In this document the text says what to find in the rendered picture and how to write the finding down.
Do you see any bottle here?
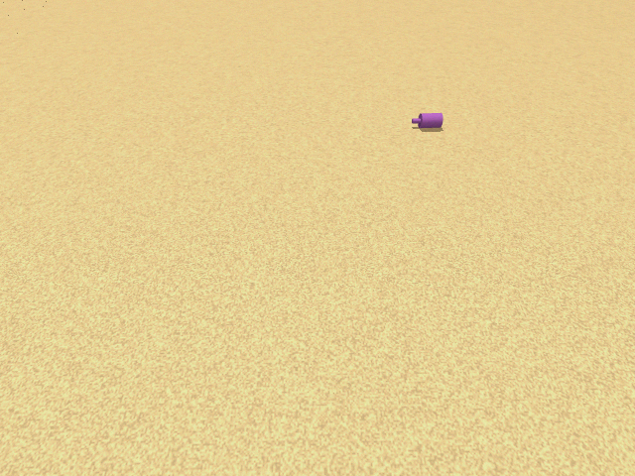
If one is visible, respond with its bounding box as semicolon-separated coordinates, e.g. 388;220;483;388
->
412;113;444;128

